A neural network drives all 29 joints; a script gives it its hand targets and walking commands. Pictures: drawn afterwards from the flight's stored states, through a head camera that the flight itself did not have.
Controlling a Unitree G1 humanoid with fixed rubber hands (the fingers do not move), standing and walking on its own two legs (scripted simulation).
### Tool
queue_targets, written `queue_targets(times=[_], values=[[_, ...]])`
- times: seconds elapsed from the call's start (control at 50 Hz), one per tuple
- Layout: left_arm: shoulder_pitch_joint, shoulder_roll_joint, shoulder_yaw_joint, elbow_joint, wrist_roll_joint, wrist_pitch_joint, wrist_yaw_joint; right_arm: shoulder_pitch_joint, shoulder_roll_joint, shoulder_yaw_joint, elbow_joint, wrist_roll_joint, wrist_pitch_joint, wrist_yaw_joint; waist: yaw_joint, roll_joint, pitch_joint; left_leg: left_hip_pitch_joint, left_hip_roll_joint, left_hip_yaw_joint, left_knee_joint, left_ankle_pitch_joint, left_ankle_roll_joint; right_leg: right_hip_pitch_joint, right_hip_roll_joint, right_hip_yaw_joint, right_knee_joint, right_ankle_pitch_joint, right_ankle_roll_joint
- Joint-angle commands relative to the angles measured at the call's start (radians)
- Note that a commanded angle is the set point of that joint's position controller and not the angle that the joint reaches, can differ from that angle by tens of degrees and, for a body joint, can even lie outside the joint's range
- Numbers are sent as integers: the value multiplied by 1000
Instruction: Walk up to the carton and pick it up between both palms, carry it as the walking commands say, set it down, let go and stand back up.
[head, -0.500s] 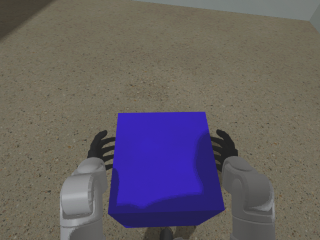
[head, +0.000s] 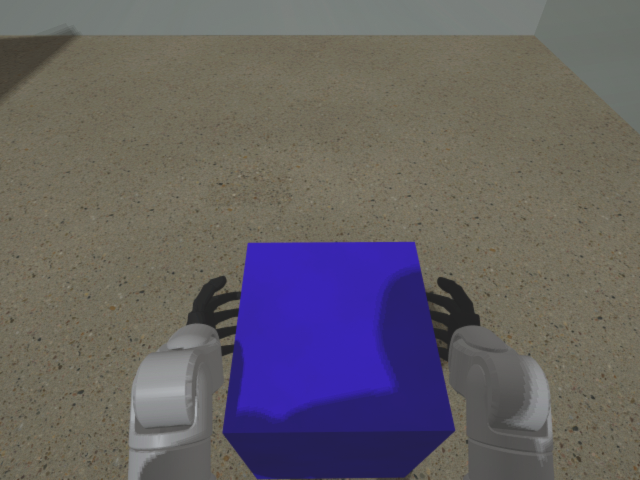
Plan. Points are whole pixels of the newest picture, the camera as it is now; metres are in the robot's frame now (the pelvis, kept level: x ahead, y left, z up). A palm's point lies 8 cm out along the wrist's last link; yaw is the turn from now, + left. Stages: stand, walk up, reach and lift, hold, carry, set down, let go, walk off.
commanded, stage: carry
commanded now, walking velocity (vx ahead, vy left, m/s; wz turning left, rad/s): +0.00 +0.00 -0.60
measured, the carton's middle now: (331, 367) +0.27 -0.01 +0.00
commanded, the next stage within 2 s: none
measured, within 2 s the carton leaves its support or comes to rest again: neither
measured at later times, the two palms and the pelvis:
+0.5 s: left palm (283, 421) +0.18 +0.04 +0.08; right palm out of the picture +0.11 -0.24 +0.07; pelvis -0.11 -0.03 +0.00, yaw -11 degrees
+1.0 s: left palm out of the picture +0.13 +0.08 +0.09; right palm out of the picture +0.07 -0.21 +0.10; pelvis -0.16 -0.02 +0.00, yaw -12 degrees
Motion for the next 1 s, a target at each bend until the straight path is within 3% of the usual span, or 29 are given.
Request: queue_targets(times=[0.0, 0.02, 0.04, 0.06, 0.08, 0.1, 0.12, 0.14, 0.16, 0.2, 0.26, 0.28, 0.3, 0.32, 0.34, 0.36, 0.38, 0.42, 0.46, 0.5, 0.54, 0.56, 0.58, 0.6, 0.62, 0.64, 0.7, 0.8, 0.98], values=[[-411, -922, -639, -103, -400, -19, -260, -524, 958, 744, -80, 442, -13, 266, 38, -194, -270, 66, -37, 26, -165, -24, 21, 202, -215, 238, -183, 143, -96], [-407, -921, -645, -106, -400, -17, -257, -504, 960, 740, -73, 438, -12, 266, 29, -187, -276, 131, -46, 38, -300, 33, 36, 197, -202, 239, -176, 159, -85], [-404, -919, -650, -109, -400, -15, -254, -493, 961, 738, -68, 432, -11, 267, 22, -169, -294, 237, -19, 23, -407, 97, 55, 163, -186, 233, -157, 174, -61], [-402, -918, -656, -113, -399, -14, -252, -480, 962, 735, -61, 429, -9, 268, 21, -94, -313, 356, 63, -68, -469, 108, 69, 79, -144, 201, -80, 131, -23], [-430, -910, -669, -137, -407, -11, -257, -446, 961, 720, -12, 420, -15, 273, 16, 153, -292, 386, 268, -273, -480, 206, 137, -103, -20, 86, 37, -40, 31], [-486, -902, -677, -167, -417, -9, -260, -454, 963, 704, -9, 426, -20, 276, 15, 296, -233, 344, 391, -334, -516, 295, 205, -200, 14, 28, 177, -275, 33], [-507, -920, -689, -157, -430, -7, -266, -461, 967, 689, -15, 422, -22, 275, 23, 257, -217, 302, 416, -306, -510, 372, 219, -183, 2, 33, 313, -295, 26], [-512, -937, -704, -151, -446, -8, -275, -451, 974, 683, -20, 416, -25, 273, 25, 172, -201, 252, 389, -230, -503, 367, 198, -151, -14, 23, 376, -255, 24], [-526, -952, -721, -155, -465, -8, -282, -461, 971, 683, -41, 410, -28, 268, 27, 149, -187, 214, 346, -151, -494, 321, 168, -124, -19, 9, 382, -208, 27], [-528, -956, -731, -139, -481, -4, -285, -465, 960, 665, -49, 398, -27, 260, 25, 165, -173, 186, 292, -46, -460, 289, 135, -82, 2, -28, 336, -168, 38], [-532, -940, -720, -123, -490, 5, -286, -445, 940, 652, -50, 386, -19, 252, 15, 212, -203, 222, 307, -46, -417, 321, 144, -36, 27, -90, 205, -215, 44], [-522, -938, -715, -115, -490, 6, -285, -442, 934, 653, -47, 382, -16, 251, 18, 215, -224, 242, 305, -43, -385, 375, 139, -1, 35, -105, 114, -196, 41], [-507, -938, -708, -104, -488, 7, -284, -435, 927, 653, -39, 378, -13, 250, 27, 203, -242, 246, 294, -25, -338, 449, 116, 65, 35, -112, -37, -99, 41], [-495, -940, -701, -89, -485, 8, -284, -423, 920, 657, -27, 371, -11, 250, 28, 154, -276, 210, 265, 5, -256, 469, 77, 177, -1, -59, -149, -31, 48], [-492, -947, -701, -80, -485, 8, -285, -421, 916, 668, -18, 366, -11, 252, 29, 43, -299, 95, 228, 31, -148, 363, 27, 303, -116, 86, -190, 98, 41], [-453, -943, -687, -38, -454, -1, -285, -451, 921, 689, -37, 373, -8, 255, 32, -225, -295, -100, 91, 64, -73, 62, -38, 366, -318, 337, -152, 423, -57], [-476, -969, -684, -60, -450, -9, -284, -499, 943, 707, -39, 383, -8, 259, 36, -258, -299, -80, 66, 10, 24, -163, -31, 322, -340, 345, -138, 528, -119], [-496, -985, -678, -99, -442, -19, -280, -539, 973, 735, -72, 416, -20, 266, 35, -136, -291, -67, 49, -29, 98, -103, -10, 270, -297, 265, -148, 350, -110], [-474, -992, -655, -97, -419, -24, -270, -565, 989, 755, -97, 453, -20, 274, 34, -150, -292, -63, 37, -28, 89, -20, 3, 245, -253, 203, -163, 223, -96], [-449, -972, -642, -106, -399, -27, -260, -573, 979, 766, -105, 469, -15, 276, 37, -161, -297, -6, 10, -8, -14, -3, 12, 242, -218, 166, -163, 179, -96], [-422, -953, -634, -104, -384, -25, -252, -559, 965, 764, -98, 468, -10, 278, 33, -156, -300, 82, -15, 17, -180, 20, 31, 233, -205, 159, -161, 139, -98], [-409, -946, -634, -102, -379, -23, -248, -544, 961, 762, -91, 465, -8, 280, 24, -143, -300, 146, -15, 23, -319, 98, 45, 225, -198, 155, -157, 126, -89], [-397, -940, -633, -100, -374, -21, -245, -541, 957, 761, -89, 463, -7, 280, 24, -122, -308, 215, 11, 2, -390, 146, 62, 210, -182, 150, -140, 122, -71], [-385, -938, -637, -96, -371, -22, -244, -535, 954, 756, -78, 458, -8, 282, 28, -60, -323, 272, 62, -59, -396, 187, 80, 170, -152, 138, -122, 94, -33], [-412, -935, -654, -118, -383, -19, -248, -507, 959, 739, -42, 449, -13, 285, 32, 63, -307, 211, 134, -150, -418, 223, 101, 157, -84, 92, -124, -34, -2], [-453, -936, -662, -133, -395, -19, -250, -513, 958, 722, -39, 448, -13, 286, 33, 117, -268, 160, 158, -166, -470, 165, 107, 174, -63, 67, -114, -47, 2], [-504, -940, -687, -136, -435, -11, -261, -506, 955, 696, -29, 429, -10, 283, 28, 60, -208, 88, 112, -102, -475, 12, 83, 188, -70, 87, -138, -45, -8], [-515, -943, -687, -81, -457, 9, -278, -488, 950, 670, 5, 390, 1, 269, 20, -5, -190, 139, 68, -81, -419, 10, 90, 76, -89, 126, -226, -190, -1], [-533, -954, -664, -66, -452, 6, -275, -531, 957, 685, -5, 399, 0, 265, 25, 9, -207, 90, 80, -117, -454, -19, 98, 111, -69, 88, -181, -132, 7]])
